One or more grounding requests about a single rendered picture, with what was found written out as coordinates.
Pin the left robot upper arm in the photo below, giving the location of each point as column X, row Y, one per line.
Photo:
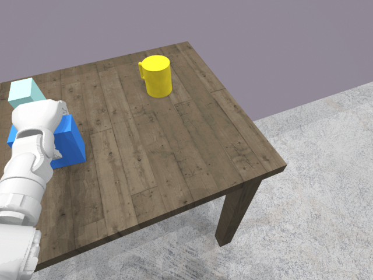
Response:
column 19, row 249

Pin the robot left forearm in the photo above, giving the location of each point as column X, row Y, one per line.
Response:
column 25, row 176

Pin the sponge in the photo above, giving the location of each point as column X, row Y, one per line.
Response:
column 67, row 140

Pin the left robot hand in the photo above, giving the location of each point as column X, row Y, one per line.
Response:
column 43, row 113

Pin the table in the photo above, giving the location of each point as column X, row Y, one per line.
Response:
column 147, row 158

